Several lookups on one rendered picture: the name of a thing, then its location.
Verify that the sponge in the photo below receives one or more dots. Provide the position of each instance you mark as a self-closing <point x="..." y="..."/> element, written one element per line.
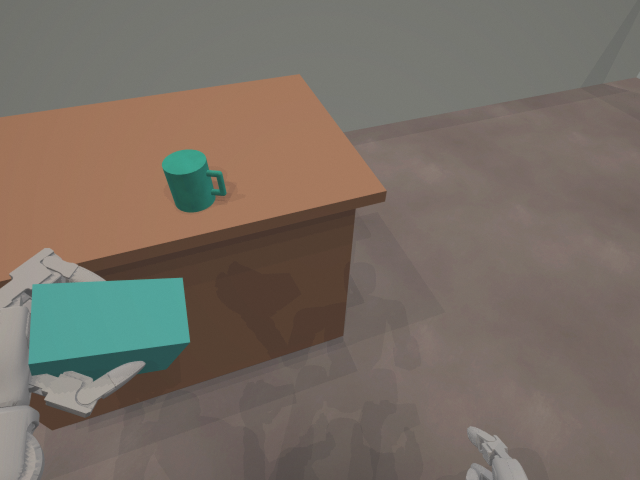
<point x="94" y="327"/>

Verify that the table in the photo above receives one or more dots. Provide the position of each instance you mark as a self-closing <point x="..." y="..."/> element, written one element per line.
<point x="265" y="268"/>

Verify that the left robot forearm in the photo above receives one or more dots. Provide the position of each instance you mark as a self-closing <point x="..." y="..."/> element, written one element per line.
<point x="21" y="456"/>

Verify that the left robot hand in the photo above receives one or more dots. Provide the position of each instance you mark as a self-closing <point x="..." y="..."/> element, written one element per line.
<point x="71" y="391"/>

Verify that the right robot hand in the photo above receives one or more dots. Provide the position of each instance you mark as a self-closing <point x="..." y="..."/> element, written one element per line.
<point x="495" y="453"/>

